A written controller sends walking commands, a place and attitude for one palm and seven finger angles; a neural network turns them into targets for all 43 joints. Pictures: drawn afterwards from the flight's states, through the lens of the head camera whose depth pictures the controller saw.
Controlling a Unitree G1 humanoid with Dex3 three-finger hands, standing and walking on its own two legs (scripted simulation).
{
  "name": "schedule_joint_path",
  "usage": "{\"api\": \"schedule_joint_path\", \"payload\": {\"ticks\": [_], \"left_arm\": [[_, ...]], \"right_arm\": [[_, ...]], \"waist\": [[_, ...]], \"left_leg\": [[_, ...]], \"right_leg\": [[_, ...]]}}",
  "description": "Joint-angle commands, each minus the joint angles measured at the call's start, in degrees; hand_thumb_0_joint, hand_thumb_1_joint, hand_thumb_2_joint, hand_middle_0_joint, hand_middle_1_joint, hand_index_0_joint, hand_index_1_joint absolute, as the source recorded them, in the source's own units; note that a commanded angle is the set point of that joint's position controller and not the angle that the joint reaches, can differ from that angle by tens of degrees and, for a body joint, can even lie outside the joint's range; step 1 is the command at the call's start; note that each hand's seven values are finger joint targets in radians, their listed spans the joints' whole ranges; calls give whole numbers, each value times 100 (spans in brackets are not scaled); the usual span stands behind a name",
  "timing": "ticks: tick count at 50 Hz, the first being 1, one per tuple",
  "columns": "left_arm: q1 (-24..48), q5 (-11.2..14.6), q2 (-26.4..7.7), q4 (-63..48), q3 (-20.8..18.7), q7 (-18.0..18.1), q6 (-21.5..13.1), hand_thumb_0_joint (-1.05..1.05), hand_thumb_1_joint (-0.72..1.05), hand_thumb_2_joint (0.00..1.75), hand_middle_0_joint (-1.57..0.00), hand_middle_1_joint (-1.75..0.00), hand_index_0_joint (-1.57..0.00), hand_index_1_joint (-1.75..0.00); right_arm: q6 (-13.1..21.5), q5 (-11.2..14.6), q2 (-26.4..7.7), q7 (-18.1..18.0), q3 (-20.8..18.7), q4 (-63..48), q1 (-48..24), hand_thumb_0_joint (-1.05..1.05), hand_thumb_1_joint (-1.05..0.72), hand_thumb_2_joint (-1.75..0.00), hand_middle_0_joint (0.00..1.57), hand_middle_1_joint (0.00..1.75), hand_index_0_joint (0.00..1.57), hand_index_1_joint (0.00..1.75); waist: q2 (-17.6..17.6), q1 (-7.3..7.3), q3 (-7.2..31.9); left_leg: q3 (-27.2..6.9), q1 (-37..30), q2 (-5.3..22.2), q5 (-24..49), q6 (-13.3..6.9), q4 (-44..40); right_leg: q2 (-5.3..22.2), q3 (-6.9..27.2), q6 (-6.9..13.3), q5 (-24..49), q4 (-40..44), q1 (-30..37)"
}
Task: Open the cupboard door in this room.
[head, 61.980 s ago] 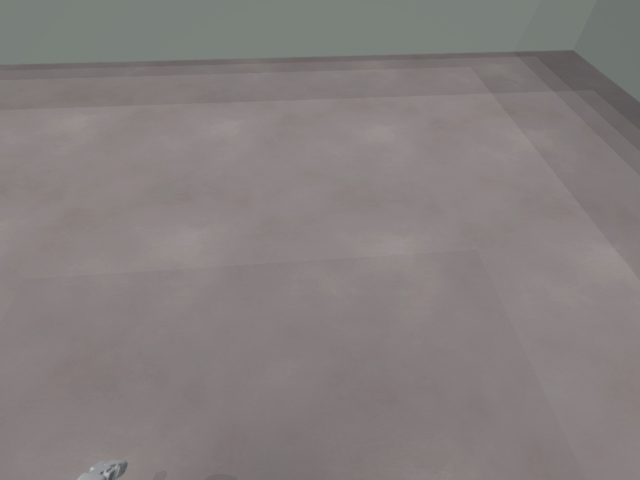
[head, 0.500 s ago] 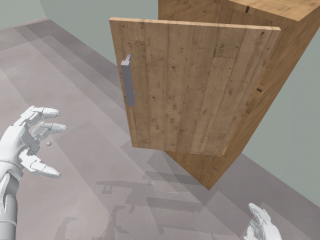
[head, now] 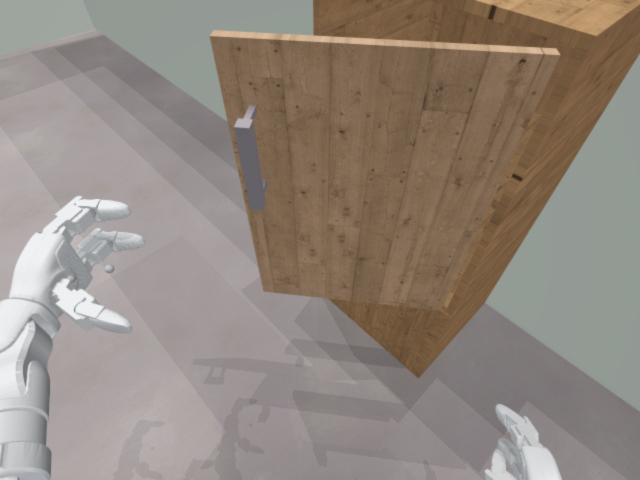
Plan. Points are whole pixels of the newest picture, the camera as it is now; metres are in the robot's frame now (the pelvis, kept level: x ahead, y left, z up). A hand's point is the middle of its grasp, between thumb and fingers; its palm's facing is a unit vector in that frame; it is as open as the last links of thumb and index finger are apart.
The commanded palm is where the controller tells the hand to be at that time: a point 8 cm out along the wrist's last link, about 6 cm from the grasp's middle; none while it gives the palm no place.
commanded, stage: move the hooked fingers beside the handle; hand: left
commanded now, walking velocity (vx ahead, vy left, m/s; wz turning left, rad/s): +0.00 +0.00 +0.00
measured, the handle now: (254, 160) +0.54 +0.14 +0.10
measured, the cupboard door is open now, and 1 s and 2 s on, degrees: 39 39 39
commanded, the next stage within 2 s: none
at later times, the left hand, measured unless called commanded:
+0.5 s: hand (144, 232) +0.37 +0.25 +0.11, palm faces -0.04 -1.00 -0.02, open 14.0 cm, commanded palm +0.35 +0.29 +0.11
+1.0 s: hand (181, 198) +0.44 +0.22 +0.11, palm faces -0.06 -1.00 -0.01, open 14.0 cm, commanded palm +0.43 +0.27 +0.11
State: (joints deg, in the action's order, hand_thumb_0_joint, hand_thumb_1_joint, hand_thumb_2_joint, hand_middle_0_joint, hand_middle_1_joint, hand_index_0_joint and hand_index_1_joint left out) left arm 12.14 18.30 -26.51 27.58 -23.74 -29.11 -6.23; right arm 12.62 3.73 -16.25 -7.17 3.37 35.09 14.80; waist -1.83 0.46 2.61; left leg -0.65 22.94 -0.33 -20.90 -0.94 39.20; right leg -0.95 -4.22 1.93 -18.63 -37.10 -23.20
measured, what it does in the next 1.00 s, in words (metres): stands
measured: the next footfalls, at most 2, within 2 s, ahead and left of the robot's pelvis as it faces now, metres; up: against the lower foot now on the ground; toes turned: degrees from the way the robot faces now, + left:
none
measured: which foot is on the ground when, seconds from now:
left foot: down 0.00-1.00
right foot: down 0.00-1.00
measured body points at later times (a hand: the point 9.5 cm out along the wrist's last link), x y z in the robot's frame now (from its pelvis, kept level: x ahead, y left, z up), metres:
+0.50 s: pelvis +0.00 +0.01 +0.00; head +0.03 +0.00 +0.45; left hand +0.37 +0.30 +0.12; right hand +0.11 -0.26 -0.10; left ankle -0.01 +0.11 -0.72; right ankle +0.00 -0.10 -0.72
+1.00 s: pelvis -0.01 +0.01 -0.01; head +0.05 +0.02 +0.44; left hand +0.44 +0.28 +0.11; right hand +0.06 -0.26 -0.12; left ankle -0.01 +0.11 -0.72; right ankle +0.00 -0.10 -0.72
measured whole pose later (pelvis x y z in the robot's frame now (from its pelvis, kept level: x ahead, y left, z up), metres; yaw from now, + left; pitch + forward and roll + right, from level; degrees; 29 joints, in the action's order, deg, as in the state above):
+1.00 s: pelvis -0.01 +0.01 -0.01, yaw -1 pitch +10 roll -1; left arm 40.7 11.5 -27.9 57.0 -19.6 -22.0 -14.6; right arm 4.3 2.7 -16.5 -4.5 2.7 37.5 20.2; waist -0.7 -4.5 3.5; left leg 0.9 30.8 -0.6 -21.1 -1.8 41.8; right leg -0.6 -2.8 1.1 -18.2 -39.6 -31.5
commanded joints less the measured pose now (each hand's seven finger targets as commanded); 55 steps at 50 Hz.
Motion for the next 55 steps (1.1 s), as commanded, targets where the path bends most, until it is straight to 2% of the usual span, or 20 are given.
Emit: {"api": "schedule_joint_path", "payload": {"ticks": [1,3,6,9,12,14,16,18,21,25,27,33,35,38,44,48,49,51,53,55], "left_arm": [[1819,157,-1755,-858,-590,13,-389,0,-50,30,-30,-120,-30,-120],[1989,117,-1615,-929,-452,25,-405,0,-50,30,-30,-120,-30,-120],[1970,80,-1799,-701,-605,116,-425,0,-50,30,-30,-120,-30,-120],[1950,68,-1684,-793,-567,148,-490,0,-50,30,-30,-120,-30,-120],[2365,28,-1723,-495,-517,188,-495,0,-50,30,-30,-120,-30,-120],[2596,-10,-1661,-569,-419,198,-560,0,-50,30,-30,-120,-30,-120],[2646,-38,-1684,-610,-375,240,-618,0,-50,30,-30,-120,-30,-120],[2578,-51,-1612,-617,-374,258,-652,0,-50,30,-30,-120,-30,-120],[2789,-58,-1599,-291,-335,315,-633,0,-50,30,-30,-120,-30,-120],[3066,-184,-1440,-221,-151,411,-659,0,-50,30,-30,-120,-30,-120],[3138,-193,-1453,-107,-168,468,-671,0,-50,30,-30,-120,-30,-120],[3687,-306,-1472,304,-114,599,-829,0,-50,30,-30,-120,-30,-120],[3987,-351,-1381,460,32,619,-863,0,-50,30,-30,-120,-30,-120],[4334,-410,-1704,1000,-168,651,-911,0,-50,30,-30,-120,-30,-120],[5291,-526,-1398,1395,310,640,-1183,0,-50,30,-30,-120,-30,-120],[5281,-559,-1543,1871,140,714,-1231,0,-50,30,-30,-120,-30,-120],[5449,-578,-1476,1913,223,729,-1234,0,-50,30,-30,-120,-30,-120],[5512,-655,-1880,2218,-42,799,-1237,0,-50,30,-30,-120,-30,-120],[5676,-724,-1932,2243,-77,833,-1286,0,-50,30,-30,-120,-30,-120],[5764,-788,-2142,2352,-188,857,-1343,0,-50,30,-30,-120,-30,-120]], "right_arm": [[213,7,-819,-34,-368,-762,-105,0,-90,-90,20,30,20,30],[199,8,-783,-6,-361,-803,-118,0,-90,-90,20,30,20,30],[131,-9,-827,25,-376,-789,-36,0,-90,-90,20,30,20,30],[93,-11,-792,57,-394,-853,-8,0,-90,-90,20,30,20,30],[19,5,-828,46,-403,-761,93,0,-90,-90,20,30,20,30],[5,3,-824,50,-418,-758,121,0,-90,-90,20,30,20,30],[-32,-8,-830,55,-428,-736,175,0,-90,-90,20,30,20,30],[-54,-9,-807,65,-437,-740,199,0,-90,-90,20,30,20,30],[-113,-21,-848,70,-439,-663,275,0,-90,-90,20,30,20,30],[-193,-14,-814,99,-432,-676,285,0,-90,-90,20,30,20,30],[-241,-26,-835,117,-448,-670,348,0,-90,-90,20,30,20,30],[-368,-43,-842,136,-441,-590,438,0,-90,-90,20,30,20,30],[-405,-40,-846,145,-430,-562,457,0,-90,-90,20,30,20,30],[-500,-59,-904,148,-425,-487,572,0,-90,-90,20,30,20,30],[-594,-66,-911,184,-423,-375,752,0,-90,-90,20,30,20,30],[-685,-95,-963,222,-457,-292,934,0,-90,-90,20,30,20,30],[-708,-107,-953,241,-442,-277,946,0,-90,-90,20,30,20,30],[-792,-125,-1012,248,-462,-220,1078,0,-90,-90,20,30,20,30],[-829,-140,-994,274,-460,-253,1110,0,-90,-90,20,30,20,30],[-889,-153,-1009,284,-458,-251,1195,0,-90,-90,20,30,20,30]], "waist": [[9,-98,1347],[-306,-97,1476],[-3,-69,1404],[-236,-59,1633],[-17,-188,1357],[-316,-202,1576],[-187,-200,1654],[-418,-178,1800],[-9,-230,1600],[-422,-237,1637],[-64,-261,1710],[-190,-309,1712],[-256,-388,1658],[5,-424,1640],[-368,-626,1827],[-123,-598,2027],[-324,-625,1981],[115,-641,1938],[-236,-619,2114],[-188,-658,2178]], "left_leg": [[-81,-391,-12,1562,-103,-445],[-60,-440,-35,1636,-96,-459],[-73,-295,-10,1669,-91,-469],[-21,-385,-29,1748,-97,-468],[-11,-244,-1,1568,-110,-476],[-8,-378,-19,1591,-100,-462],[-37,-458,8,1776,-105,-446],[-32,-576,5,1949,-94,-440],[-70,-464,32,1878,-95,-455],[-87,-543,13,1855,-56,-495],[-102,-531,35,1899,-76,-479],[-106,-519,40,1771,-54,-464],[-116,-489,40,1686,-45,-437],[-90,-185,33,1438,-76,-408],[-183,-426,61,1507,-37,-287],[-211,-354,89,1687,-31,-221],[-184,-299,72,1660,-27,-210],[-177,-12,89,1583,-71,-162],[-119,20,53,1607,-71,-131],[-103,133,59,1638,-84,-87]], "right_leg": [[128,354,-54,1572,454,658],[143,357,-50,1677,417,671],[138,336,-40,1700,400,739],[128,354,-53,1831,373,765],[102,374,-70,1683,424,585],[112,378,-56,1673,396,557],[108,352,-33,1814,372,642],[87,344,-32,1960,340,624],[81,308,-29,1889,361,555],[88,274,-5,1745,335,378],[58,280,-21,1810,331,439],[60,293,-6,1665,303,279],[68,291,-9,1572,298,138],[70,343,-29,1474,283,202],[50,312,-9,1348,180,-237],[32,296,-19,1467,97,-224],[45,306,-22,1470,90,-271],[32,321,-36,1492,70,-154],[35,387,-44,1578,28,-104],[25,407,-53,1657,-1,-51]]}}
